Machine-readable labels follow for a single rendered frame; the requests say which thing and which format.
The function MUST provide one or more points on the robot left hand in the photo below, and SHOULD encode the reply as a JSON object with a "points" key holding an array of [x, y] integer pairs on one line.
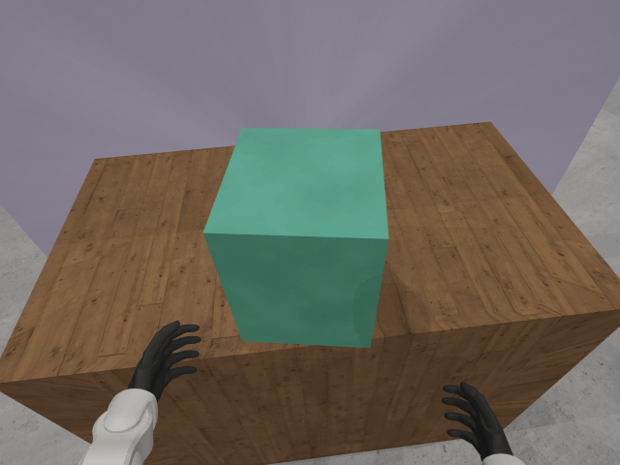
{"points": [[153, 371]]}

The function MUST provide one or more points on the carton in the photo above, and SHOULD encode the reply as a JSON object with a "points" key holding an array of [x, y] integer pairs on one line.
{"points": [[298, 234]]}

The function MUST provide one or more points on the robot left forearm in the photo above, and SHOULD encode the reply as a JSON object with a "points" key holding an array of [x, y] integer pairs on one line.
{"points": [[123, 435]]}

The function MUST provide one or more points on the robot right hand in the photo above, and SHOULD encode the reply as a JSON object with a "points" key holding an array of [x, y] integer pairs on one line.
{"points": [[488, 437]]}

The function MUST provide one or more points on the pedestal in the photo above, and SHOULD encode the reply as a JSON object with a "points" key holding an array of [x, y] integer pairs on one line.
{"points": [[487, 281]]}

